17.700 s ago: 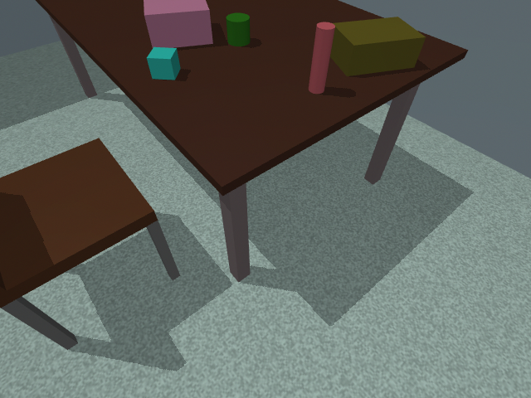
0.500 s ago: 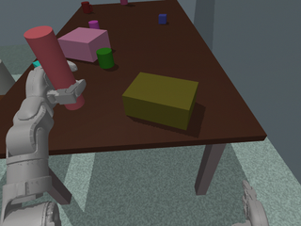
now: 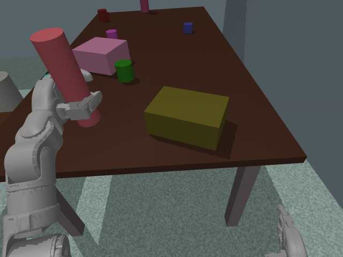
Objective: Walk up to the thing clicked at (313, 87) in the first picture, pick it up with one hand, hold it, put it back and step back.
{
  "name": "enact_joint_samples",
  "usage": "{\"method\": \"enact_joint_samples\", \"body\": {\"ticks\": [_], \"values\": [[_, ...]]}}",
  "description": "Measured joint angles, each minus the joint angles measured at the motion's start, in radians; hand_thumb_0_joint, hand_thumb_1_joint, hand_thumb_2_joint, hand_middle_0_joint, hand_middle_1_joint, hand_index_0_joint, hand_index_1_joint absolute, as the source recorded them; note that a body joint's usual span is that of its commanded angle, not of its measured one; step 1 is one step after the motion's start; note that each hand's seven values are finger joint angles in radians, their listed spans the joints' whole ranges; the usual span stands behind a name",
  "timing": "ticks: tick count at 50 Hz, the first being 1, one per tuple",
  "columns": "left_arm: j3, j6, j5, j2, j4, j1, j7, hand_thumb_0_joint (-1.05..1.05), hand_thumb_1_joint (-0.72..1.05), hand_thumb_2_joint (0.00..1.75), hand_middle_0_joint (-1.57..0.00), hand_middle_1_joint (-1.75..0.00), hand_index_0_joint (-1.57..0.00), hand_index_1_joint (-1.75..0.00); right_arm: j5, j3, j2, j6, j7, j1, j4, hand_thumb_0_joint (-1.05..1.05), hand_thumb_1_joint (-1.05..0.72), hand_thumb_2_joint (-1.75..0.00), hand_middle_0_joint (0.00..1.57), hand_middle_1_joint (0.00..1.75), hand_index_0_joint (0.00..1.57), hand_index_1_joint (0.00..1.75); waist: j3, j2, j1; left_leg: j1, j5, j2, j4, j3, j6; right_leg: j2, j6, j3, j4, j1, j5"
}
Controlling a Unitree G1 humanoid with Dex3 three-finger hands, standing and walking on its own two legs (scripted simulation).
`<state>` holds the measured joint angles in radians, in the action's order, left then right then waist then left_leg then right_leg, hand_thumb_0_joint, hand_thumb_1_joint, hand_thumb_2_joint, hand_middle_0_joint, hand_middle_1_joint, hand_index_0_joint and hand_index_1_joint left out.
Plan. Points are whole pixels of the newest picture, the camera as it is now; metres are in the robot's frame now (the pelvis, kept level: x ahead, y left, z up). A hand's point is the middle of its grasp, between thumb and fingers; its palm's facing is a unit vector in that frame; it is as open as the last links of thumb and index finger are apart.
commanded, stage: hold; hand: left
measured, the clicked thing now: (72, 84) +0.35 +0.18 +0.29
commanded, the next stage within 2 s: none
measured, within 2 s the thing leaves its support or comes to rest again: neither
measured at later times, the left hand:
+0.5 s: hand (85, 91) +0.34 +0.16 +0.27, palm faces +0.13 -0.99 +0.02, open 7.0 cm
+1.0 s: hand (80, 91) +0.34 +0.17 +0.27, palm faces +0.14 -0.99 +0.02, open 7.0 cm
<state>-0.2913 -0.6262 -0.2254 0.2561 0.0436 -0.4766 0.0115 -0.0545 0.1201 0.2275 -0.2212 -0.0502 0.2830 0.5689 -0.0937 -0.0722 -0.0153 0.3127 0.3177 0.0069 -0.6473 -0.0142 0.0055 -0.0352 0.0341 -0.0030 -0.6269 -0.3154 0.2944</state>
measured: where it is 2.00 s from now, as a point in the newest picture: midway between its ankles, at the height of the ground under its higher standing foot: outside the picture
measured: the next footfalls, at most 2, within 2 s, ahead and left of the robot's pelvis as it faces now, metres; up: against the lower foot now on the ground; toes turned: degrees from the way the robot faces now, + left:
none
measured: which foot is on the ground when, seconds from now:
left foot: down 0.00-1.00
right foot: down 0.00-1.00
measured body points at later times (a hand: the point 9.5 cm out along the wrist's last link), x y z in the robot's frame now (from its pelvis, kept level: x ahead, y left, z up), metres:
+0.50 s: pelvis +0.00 +0.00 +0.00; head -0.05 -0.03 +0.45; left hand +0.33 +0.21 +0.27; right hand +0.17 -0.26 -0.07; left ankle +0.02 +0.12 -0.72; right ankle +0.02 -0.14 -0.72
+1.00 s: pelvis +0.00 +0.00 +0.00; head -0.04 -0.03 +0.45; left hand +0.33 +0.22 +0.27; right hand +0.17 -0.27 -0.07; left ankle +0.02 +0.12 -0.72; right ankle +0.02 -0.14 -0.72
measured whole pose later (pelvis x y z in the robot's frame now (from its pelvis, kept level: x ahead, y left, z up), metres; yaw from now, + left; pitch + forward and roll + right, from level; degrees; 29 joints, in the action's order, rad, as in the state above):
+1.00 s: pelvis +0.00 +0.00 +0.00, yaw +0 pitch -2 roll +0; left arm -0.29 -0.69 -0.23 0.25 0.10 -0.49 -0.01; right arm -0.06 0.14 0.24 -0.22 -0.04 0.25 0.65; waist -0.10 -0.08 -0.03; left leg 0.29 0.31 0.01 -0.62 -0.02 0.01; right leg -0.04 0.03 0.00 -0.61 -0.29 0.29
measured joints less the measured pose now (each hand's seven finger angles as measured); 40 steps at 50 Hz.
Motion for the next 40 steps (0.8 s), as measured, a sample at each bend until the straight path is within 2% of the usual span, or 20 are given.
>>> {"method": "enact_joint_samples", "body": {"ticks": [20,29,35,40], "values": [[0.011,-0.082,-0.011,-0.026,0.08,-0.004,-0.025,-0.01,-0.09,1.17,-0.86,-1.22,-0.9,-1.22,-0.006,0.009,0.0,-0.004,0.018,-0.011,0.031,-0.01,0.54,-0.05,0.06,0.05,0.06,0.05,-0.004,-0.009,-0.01,-0.021,-0.002,-0.001,0.013,-0.002,0.001,-0.001,-0.001,0.003,0.012,0.021,-0.001],[0.004,-0.092,-0.009,-0.018,0.067,-0.02,-0.032,-0.01,-0.09,1.17,-0.85,-1.23,-0.9,-1.22,-0.007,0.014,0.003,0.004,0.024,-0.018,0.042,-0.01,0.54,-0.05,0.06,0.05,0.06,0.05,-0.005,-0.011,-0.012,-0.024,-0.008,-0.001,0.021,-0.004,0.003,-0.001,-0.003,0.004,0.013,0.022,-0.003],[0.006,-0.09,-0.017,-0.02,0.08,0.011,-0.018,-0.01,-0.08,1.17,-0.85,-1.23,-0.9,-1.23,-0.01,0.009,0.005,0.006,0.026,-0.011,0.036,-0.01,0.54,-0.05,0.06,0.05,0.06,0.05,-0.003,-0.01,-0.011,-0.022,-0.012,-0.001,0.026,-0.005,0.003,-0.001,-0.004,0.006,0.017,0.02,-0.006],[0.012,-0.084,-0.014,-0.026,0.094,0.029,-0.025,-0.01,-0.08,1.18,-0.85,-1.24,-0.89,-1.23,-0.008,0.011,0.005,0.004,0.02,-0.018,0.05,-0.01,0.54,-0.05,0.06,0.05,0.06,0.05,0.004,-0.007,-0.01,-0.021,-0.012,-0.001,0.024,-0.005,0.003,-0.001,-0.004,0.005,0.016,0.019,-0.006]]}}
